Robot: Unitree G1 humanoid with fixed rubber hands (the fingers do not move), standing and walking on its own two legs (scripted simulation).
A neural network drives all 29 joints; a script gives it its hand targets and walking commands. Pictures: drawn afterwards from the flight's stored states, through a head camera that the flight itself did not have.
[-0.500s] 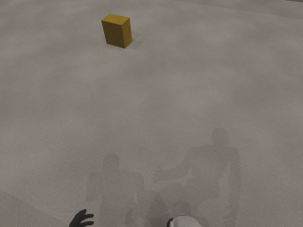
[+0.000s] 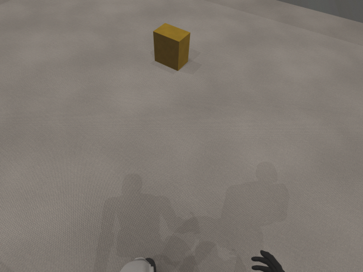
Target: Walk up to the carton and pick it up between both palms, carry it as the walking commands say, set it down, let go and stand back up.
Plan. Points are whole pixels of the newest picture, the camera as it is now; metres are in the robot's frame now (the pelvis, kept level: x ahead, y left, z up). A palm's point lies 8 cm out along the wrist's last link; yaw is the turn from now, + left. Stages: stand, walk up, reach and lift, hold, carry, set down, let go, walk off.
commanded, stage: walk up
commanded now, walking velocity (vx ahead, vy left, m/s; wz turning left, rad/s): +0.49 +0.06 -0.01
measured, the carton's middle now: (171, 47) +1.80 +0.16 -0.62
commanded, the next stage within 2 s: none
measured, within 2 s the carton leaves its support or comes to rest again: neither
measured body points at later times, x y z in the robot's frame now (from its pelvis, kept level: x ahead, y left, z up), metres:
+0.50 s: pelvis +0.29 +0.01 +0.01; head +0.34 +0.01 +0.45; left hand +0.47 +0.22 -0.13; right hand +0.16 -0.19 -0.13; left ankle +0.10 +0.12 -0.72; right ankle +0.44 -0.10 -0.71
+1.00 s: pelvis +0.55 +0.03 +0.03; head +0.59 +0.01 +0.48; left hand +0.41 +0.24 -0.10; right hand +0.69 -0.20 -0.12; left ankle +0.71 +0.19 -0.66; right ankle +0.44 -0.09 -0.72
